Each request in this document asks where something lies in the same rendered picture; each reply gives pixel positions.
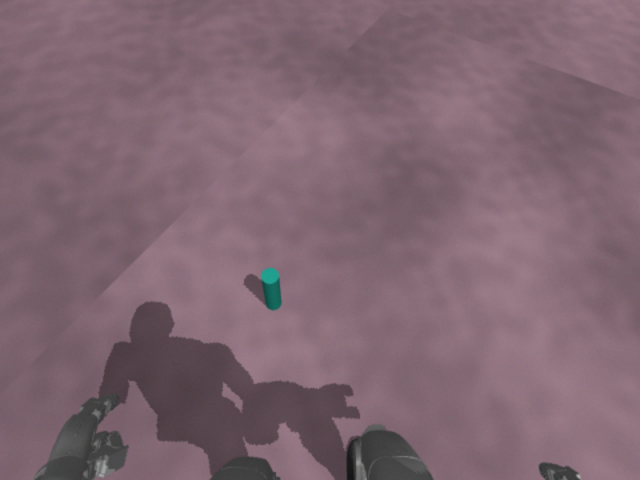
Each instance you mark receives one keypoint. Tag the left robot hand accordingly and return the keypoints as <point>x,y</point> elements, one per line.
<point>104,452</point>

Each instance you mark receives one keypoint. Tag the left robot arm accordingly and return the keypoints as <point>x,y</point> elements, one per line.
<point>64,468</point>

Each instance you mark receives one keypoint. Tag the can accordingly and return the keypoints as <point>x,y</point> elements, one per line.
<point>271,287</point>

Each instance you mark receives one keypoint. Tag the right robot hand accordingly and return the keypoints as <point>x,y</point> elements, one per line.
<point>551,471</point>

